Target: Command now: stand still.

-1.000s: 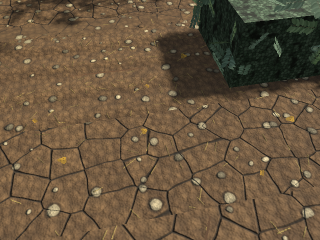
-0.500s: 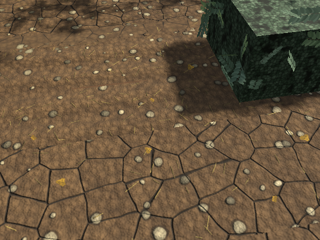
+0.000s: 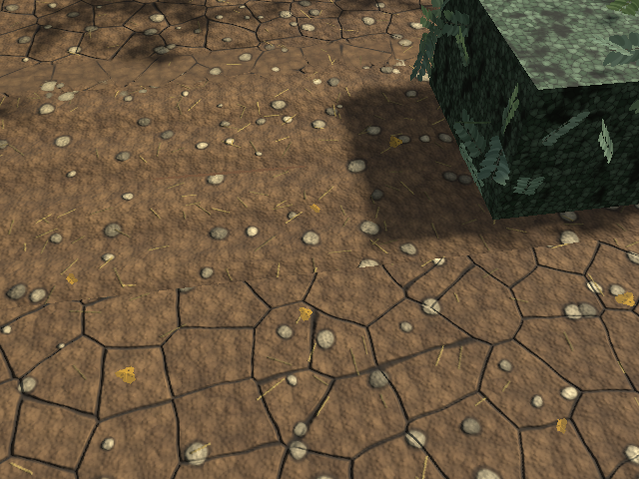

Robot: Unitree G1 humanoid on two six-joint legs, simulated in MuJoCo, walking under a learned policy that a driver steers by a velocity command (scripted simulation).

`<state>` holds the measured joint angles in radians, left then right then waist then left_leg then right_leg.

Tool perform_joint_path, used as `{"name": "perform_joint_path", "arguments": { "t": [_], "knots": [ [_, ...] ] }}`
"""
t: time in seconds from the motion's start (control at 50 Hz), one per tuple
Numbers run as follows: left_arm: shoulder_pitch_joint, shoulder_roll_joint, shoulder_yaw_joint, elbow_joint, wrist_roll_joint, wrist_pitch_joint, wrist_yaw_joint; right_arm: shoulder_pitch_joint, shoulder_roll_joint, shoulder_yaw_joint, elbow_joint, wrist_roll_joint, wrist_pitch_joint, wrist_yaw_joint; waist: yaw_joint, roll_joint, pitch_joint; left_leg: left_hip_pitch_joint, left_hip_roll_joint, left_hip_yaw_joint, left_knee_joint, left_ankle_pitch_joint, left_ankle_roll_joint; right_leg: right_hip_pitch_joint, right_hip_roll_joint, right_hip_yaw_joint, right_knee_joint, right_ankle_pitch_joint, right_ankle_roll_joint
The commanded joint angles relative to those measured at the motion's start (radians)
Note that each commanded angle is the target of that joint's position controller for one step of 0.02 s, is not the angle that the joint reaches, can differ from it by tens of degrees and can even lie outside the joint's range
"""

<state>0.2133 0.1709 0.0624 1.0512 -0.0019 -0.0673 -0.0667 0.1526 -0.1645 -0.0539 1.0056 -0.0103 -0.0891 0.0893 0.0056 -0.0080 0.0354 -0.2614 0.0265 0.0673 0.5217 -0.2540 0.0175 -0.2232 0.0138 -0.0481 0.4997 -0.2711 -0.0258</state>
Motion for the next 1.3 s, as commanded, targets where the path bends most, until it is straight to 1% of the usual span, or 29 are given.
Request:
{"name": "perform_joint_path", "arguments": {
  "t": [0.02,0.5,0.54,0.58,0.62,0.64,0.68,0.72,0.74,0.76,0.78,0.8,0.82,0.86,0.9,0.94,0.96,1.0,1.02,1.04,1.08,1.12,1.14,1.16,1.18,1.2,1.22,1.26,1.3],
  "knots": [
    [0.042,0.077,0.011,-0.018,0.0,-0.009,0.0,0.007,-0.111,-0.024,-0.032,0.0,-0.005,-0.003,-0.007,0.025,-0.062,0.082,0.055,-0.065,-0.057,0.255,0.065,-0.031,-0.033,0.036,-0.048,0.169,-0.022],
    [0.036,0.123,0.017,0.001,0.004,-0.022,-0.007,-0.025,-0.135,-0.023,0.026,0.002,0.0,-0.036,-0.01,0.0,-0.037,0.028,0.02,-0.027,0.014,0.139,0.022,-0.019,-0.05,0.066,0.015,0.197,-0.039],
    [0.095,0.173,0.039,0.017,0.03,-0.017,0.003,0.016,-0.171,-0.04,0.039,-0.022,0.006,-0.049,0.003,-0.025,0.01,-0.014,0.007,-0.026,0.002,-0.189,0.05,-0.025,-0.078,0.119,-0.054,-0.138,-0.103],
    [0.152,0.166,0.046,0.028,0.063,-0.027,0.025,-0.02,-0.136,-0.038,0.022,-0.048,0.003,-0.068,0.037,-0.069,0.101,-0.138,0.004,-0.056,0.024,-0.311,0.088,0.013,-0.183,0.3,-0.176,-0.415,-0.209],
    [0.189,0.129,0.035,0.041,0.056,-0.036,0.048,-0.066,-0.064,-0.021,-0.006,-0.046,-0.012,-0.084,0.055,-0.12,0.118,-0.226,0.004,-0.038,0.106,-0.193,0.09,0.14,-0.326,0.476,-0.276,-0.395,-0.291],
    [0.178,0.121,0.03,0.04,0.044,-0.033,0.057,-0.072,-0.055,-0.017,-0.014,-0.043,-0.02,-0.089,0.05,-0.102,0.119,-0.212,0.008,-0.037,0.092,-0.165,0.096,0.16,-0.349,0.484,-0.29,-0.344,-0.298],
    [0.091,0.137,0.029,0.016,0.042,-0.018,0.061,-0.011,-0.061,-0.02,-0.005,-0.039,-0.031,-0.09,0.0,-0.076,0.106,0.008,-0.016,0.004,-0.003,-0.131,0.107,0.057,-0.292,0.37,-0.29,-0.261,-0.267],
    [0.009,0.154,0.031,-0.007,0.065,-0.009,0.053,0.124,-0.077,-0.03,0.03,-0.045,-0.046,-0.08,-0.068,-0.051,0.086,0.234,-0.021,-0.007,-0.053,-0.055,0.115,-0.058,-0.2,0.239,-0.178,-0.159,-0.237],
    [-0.015,0.134,0.028,-0.017,0.082,-0.015,0.044,0.237,-0.106,-0.039,0.059,-0.051,-0.053,-0.079,-0.11,0.034,0.048,0.368,0.044,-0.133,-0.086,-0.031,0.172,-0.16,-0.112,0.151,0.021,-0.061,-0.187],
    [-0.061,0.08,0.018,-0.047,0.092,-0.027,0.027,0.442,-0.163,-0.05,0.106,-0.064,-0.057,-0.083,-0.176,0.213,-0.012,0.592,0.21,-0.457,-0.21,0.109,0.3,-0.382,0.028,0.039,0.359,-0.111,-0.098],
    [-0.082,0.056,0.016,-0.06,0.077,-0.05,0.018,0.553,-0.164,-0.037,0.13,-0.086,-0.061,-0.078,-0.219,0.184,0.049,0.696,0.344,-0.616,-0.311,0.183,0.357,-0.641,0.038,0.154,0.554,-0.268,-0.105],
    [-0.107,0.069,0.021,-0.077,0.057,-0.066,0.023,0.51,-0.14,-0.025,0.128,-0.094,-0.062,-0.075,-0.181,0.086,0.13,0.673,0.377,-0.574,-0.337,0.173,0.34,-0.745,0.001,0.225,0.632,-0.212,-0.122],
    [-0.087,0.097,0.03,-0.067,0.054,-0.066,0.031,0.422,-0.104,-0.012,0.111,-0.088,-0.057,-0.07,-0.134,0.034,0.128,0.617,0.344,-0.467,-0.334,0.208,0.311,-0.712,-0.035,0.198,0.683,-0.141,-0.123],
    [-0.031,0.039,0.021,-0.068,0.076,-0.043,0.037,0.318,-0.047,0.012,0.093,-0.078,-0.046,-0.073,-0.047,0.028,0.12,0.449,0.269,-0.294,-0.356,0.326,0.265,-0.557,-0.087,0.145,0.608,-0.038,-0.124],
    [-0.078,0.002,0.009,-0.086,0.079,-0.024,0.032,0.3,-0.001,0.035,0.078,-0.059,-0.042,-0.076,-0.02,0.048,0.117,0.323,0.2,-0.178,-0.418,0.346,0.215,-0.44,-0.106,0.091,0.448,0.1,-0.099],
    [-0.179,-0.002,-0.001,-0.127,0.071,-0.017,0.018,0.319,-0.004,0.05,0.081,-0.053,-0.043,-0.061,-0.027,0.059,0.137,0.16,0.141,-0.101,-0.445,0.302,0.2,-0.305,-0.08,0.023,0.269,0.19,-0.067],
    [-0.211,-0.002,-0.006,-0.142,0.072,-0.014,0.012,0.357,-0.032,0.048,0.093,-0.056,-0.043,-0.048,-0.035,0.089,0.132,0.119,0.147,-0.103,-0.447,0.311,0.212,-0.26,-0.062,0.006,0.243,0.194,-0.053],
    [-0.219,0.025,-0.002,-0.163,0.074,-0.01,0.005,0.39,-0.073,0.045,0.102,-0.078,-0.04,-0.022,-0.02,0.104,0.126,0.07,0.174,-0.102,-0.418,0.341,0.219,-0.205,-0.055,0.018,0.266,0.2,-0.049],
    [-0.158,0.033,0.001,-0.152,0.074,-0.011,0.008,0.379,-0.078,0.047,0.105,-0.105,-0.042,-0.02,0.019,0.104,0.129,0.092,0.212,-0.113,-0.377,0.404,0.212,-0.221,-0.083,0.084,0.341,0.299,-0.055],
    [-0.088,0.067,0.016,-0.132,0.084,-0.019,0.009,0.359,-0.078,0.047,0.083,-0.111,-0.044,-0.027,0.043,0.073,0.099,0.085,0.193,-0.078,-0.323,0.455,0.201,-0.173,-0.058,0.038,0.398,0.275,-0.056],
    [-0.015,0.102,0.036,-0.129,0.082,-0.025,0.017,0.349,-0.103,0.039,0.075,-0.101,-0.046,-0.042,0.084,0.072,0.081,0.056,0.182,-0.045,-0.182,0.608,0.179,-0.054,-0.025,-0.015,0.391,0.162,-0.06],
    [0.274,0.155,0.075,-0.052,0.065,-0.036,0.031,0.345,-0.138,0.016,0.085,-0.097,-0.044,-0.021,0.199,0.034,-0.001,-0.182,0.085,-0.018,0.251,0.666,0.152,0.367,0.036,-0.067,0.299,0.127,-0.084],
    [0.387,0.165,0.065,-0.041,0.067,-0.045,0.043,0.448,-0.083,0.02,0.104,-0.104,-0.045,0.001,0.207,-0.115,-0.138,-0.365,-0.011,-0.02,0.615,0.304,0.121,0.607,-0.069,0.107,0.222,0.172,-0.222],
    [0.474,0.15,0.038,-0.028,0.084,-0.044,0.04,0.502,0.021,0.038,0.093,-0.096,-0.048,0.024,0.188,-0.274,-0.292,-0.47,-0.141,-0.072,1.06,-0.39,0.1,0.647,-0.315,0.526,0.031,0.301,-0.448],
    [0.495,0.107,0.022,0.005,0.121,-0.07,0.037,0.231,0.006,0.022,-0.047,-0.044,-0.055,0.02,0.236,-0.192,-0.041,-0.722,-0.139,-0.242,1.143,-0.312,0.15,0.44,-0.381,0.736,-0.132,-0.038,-0.427],
    [0.328,0.083,0.007,-0.008,0.099,-0.079,0.03,0.123,-0.052,0.001,-0.082,-0.041,-0.055,-0.007,0.159,-0.069,0.111,-0.722,-0.039,-0.275,1.093,-0.146,0.17,0.177,-0.409,0.685,-0.142,-0.186,-0.378],
    [0.205,0.023,-0.016,-0.037,0.082,-0.071,0.027,0.155,-0.056,-0.001,-0.082,-0.06,-0.046,-0.034,0.083,0.044,0.074,-0.616,-0.002,-0.268,1.07,-0.065,0.162,0.019,-0.404,0.603,-0.121,-0.145,-0.376],
    [0.103,-0.057,-0.055,-0.068,0.088,-0.07,0.037,0.211,0.052,0.033,-0.085,-0.091,-0.01,-0.061,-0.005,0.057,0.13,-0.495,0.071,-0.293,0.865,0.087,0.146,-0.235,-0.363,0.412,-0.181,-0.111,-0.312],
    [0.054,-0.057,-0.06,-0.083,0.08,-0.085,0.066,0.199,0.078,0.043,-0.126,-0.117,0.02,-0.054,-0.039,0.011,0.075,-0.377,0.077,-0.173,0.664,0.213,0.125,-0.316,-0.235,0.179,-0.185,-0.079,-0.241]
  ]
}}
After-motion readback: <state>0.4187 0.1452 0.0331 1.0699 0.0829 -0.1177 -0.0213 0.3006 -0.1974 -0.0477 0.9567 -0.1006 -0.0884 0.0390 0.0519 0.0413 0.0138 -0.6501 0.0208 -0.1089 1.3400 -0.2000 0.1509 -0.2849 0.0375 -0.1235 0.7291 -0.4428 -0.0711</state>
